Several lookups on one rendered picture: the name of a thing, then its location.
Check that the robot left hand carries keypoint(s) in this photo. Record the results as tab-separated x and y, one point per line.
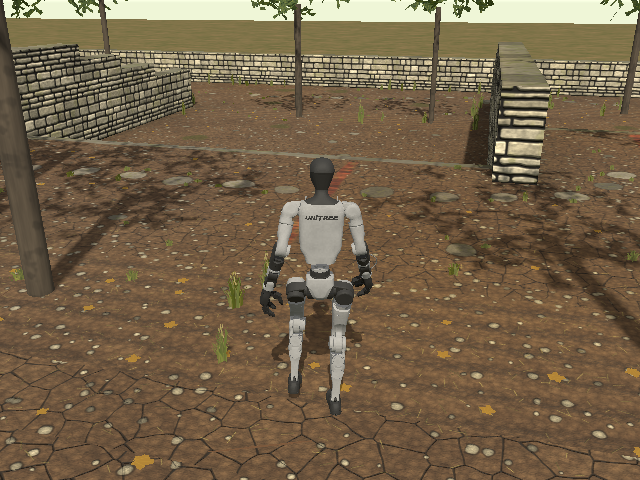
265	301

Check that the right robot foot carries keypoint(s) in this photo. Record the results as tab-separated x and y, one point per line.
335	407

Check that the left robot thigh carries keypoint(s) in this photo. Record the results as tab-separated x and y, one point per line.
296	295

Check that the right robot upper arm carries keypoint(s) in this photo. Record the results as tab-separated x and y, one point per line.
352	211

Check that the left robot upper arm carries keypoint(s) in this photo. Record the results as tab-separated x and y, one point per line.
289	211

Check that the robot left forearm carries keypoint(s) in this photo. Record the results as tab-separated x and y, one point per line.
273	270

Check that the robot right hand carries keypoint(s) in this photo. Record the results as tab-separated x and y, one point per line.
359	282

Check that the robot right forearm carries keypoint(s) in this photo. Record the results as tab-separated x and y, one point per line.
363	262

